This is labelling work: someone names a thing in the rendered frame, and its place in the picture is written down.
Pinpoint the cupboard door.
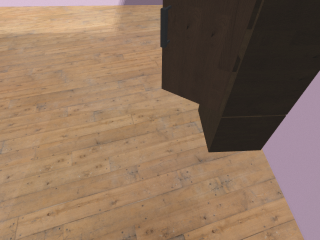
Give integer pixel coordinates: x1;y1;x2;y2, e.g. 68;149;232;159
161;0;257;112

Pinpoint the handle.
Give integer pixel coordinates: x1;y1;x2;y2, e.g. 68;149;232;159
160;5;172;48

